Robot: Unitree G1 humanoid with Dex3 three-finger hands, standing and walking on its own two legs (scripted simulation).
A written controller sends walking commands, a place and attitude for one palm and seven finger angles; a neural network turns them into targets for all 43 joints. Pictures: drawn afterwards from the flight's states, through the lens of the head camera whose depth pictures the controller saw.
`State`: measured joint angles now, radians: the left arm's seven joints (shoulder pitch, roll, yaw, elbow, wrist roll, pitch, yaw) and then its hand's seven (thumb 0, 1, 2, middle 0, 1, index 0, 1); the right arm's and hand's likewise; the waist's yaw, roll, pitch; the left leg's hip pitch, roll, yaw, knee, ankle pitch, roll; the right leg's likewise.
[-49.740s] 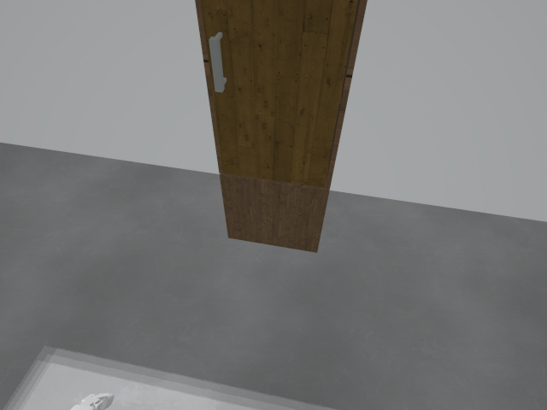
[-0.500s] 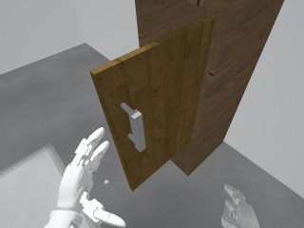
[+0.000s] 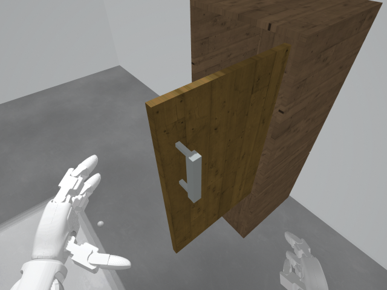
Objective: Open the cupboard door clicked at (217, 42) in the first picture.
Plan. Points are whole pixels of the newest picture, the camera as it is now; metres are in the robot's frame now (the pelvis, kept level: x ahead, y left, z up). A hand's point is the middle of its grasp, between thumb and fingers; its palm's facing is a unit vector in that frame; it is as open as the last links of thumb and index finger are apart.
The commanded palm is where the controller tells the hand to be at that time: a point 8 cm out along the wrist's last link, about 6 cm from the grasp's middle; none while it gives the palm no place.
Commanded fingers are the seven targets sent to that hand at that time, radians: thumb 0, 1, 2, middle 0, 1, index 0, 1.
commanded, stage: draw the hand back to the body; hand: left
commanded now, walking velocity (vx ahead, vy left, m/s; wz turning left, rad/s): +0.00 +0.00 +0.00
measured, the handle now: (187, 172) +0.33 +0.06 +0.10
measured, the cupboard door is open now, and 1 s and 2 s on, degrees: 90 90 90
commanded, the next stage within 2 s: step back with the hand held close in 0.98 s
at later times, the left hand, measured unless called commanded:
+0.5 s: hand (54, 199) +0.21 +0.25 +0.16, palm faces +0.37 -0.85 -0.38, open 10.3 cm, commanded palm +0.16 +0.30 +0.18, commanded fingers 0.00 0.76 0.84 -0.19 -0.30 -0.19 -0.30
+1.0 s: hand (47, 198) +0.20 +0.26 +0.17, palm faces +0.43 -0.82 -0.38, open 7.4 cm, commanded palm +0.15 +0.30 +0.19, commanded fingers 0.00 0.90 0.90 -0.20 -0.30 -0.20 -0.30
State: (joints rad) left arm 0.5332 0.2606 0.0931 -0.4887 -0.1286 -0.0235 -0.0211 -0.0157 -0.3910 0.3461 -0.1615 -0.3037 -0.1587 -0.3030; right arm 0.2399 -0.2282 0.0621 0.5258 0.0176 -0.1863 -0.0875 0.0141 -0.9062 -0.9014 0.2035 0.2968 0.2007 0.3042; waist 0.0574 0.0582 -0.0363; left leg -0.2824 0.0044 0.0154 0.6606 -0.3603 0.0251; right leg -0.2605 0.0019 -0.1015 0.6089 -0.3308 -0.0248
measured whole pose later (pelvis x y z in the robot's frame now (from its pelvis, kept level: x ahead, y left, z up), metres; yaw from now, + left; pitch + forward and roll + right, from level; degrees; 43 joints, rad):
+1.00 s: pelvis +0.00 +0.00 +0.02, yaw -1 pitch -5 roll -1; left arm 0.47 0.32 0.31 -0.39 -0.06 -0.08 0.12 0.01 0.89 0.90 -0.21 -0.30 -0.21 -0.30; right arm 0.19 -0.22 0.02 0.64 -0.01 -0.09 -0.07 0.01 -0.91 -0.90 0.20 0.30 0.20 0.30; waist 0.07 0.06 0.04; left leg -0.07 0.00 0.04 0.41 -0.25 0.03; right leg -0.06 0.01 -0.07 0.36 -0.21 -0.02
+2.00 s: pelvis -0.13 +0.04 +0.00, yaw +0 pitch -1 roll -3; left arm 0.51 0.44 0.45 -0.58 -0.01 -0.22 0.16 0.01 0.89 0.90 -0.22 -0.31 -0.22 -0.30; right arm 0.22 -0.19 -0.01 0.60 -0.02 -0.10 -0.08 0.01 -0.91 -0.90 0.20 0.30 0.20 0.30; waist -0.02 -0.02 0.09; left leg -0.40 0.01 0.01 0.65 -0.23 0.06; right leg -0.52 0.03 0.01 1.01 -0.44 0.01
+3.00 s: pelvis -0.34 +0.04 +0.01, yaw -2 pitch -2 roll -1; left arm 0.51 0.36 0.39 -0.37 -0.02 -0.22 0.15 0.01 0.89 0.90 -0.22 -0.30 -0.21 -0.30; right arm 0.26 -0.22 0.00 0.67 0.00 -0.11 -0.09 0.01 -0.91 -0.90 0.21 0.30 0.20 0.30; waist 0.01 0.03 0.00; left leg -0.26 0.01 0.00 0.53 -0.24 0.01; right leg -0.24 0.01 -0.06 0.50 -0.24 -0.01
